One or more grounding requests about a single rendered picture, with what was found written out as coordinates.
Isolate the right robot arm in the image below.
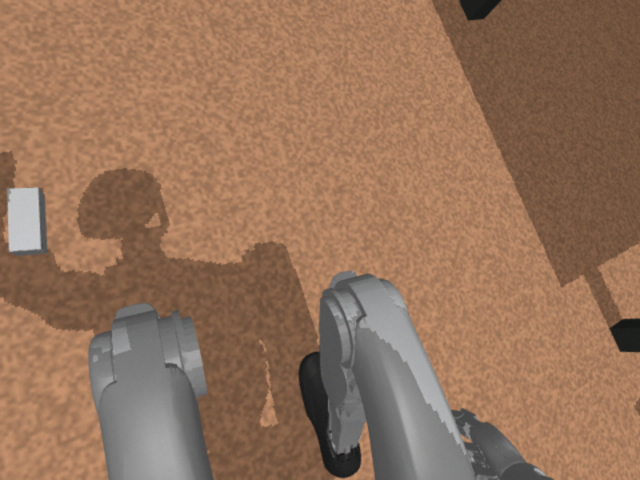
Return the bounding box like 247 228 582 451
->
500 463 554 480

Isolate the small box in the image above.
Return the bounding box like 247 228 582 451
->
7 188 47 256

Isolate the right robot hand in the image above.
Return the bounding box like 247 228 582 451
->
451 408 526 480

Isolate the right robot foot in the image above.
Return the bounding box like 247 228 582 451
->
299 352 361 478

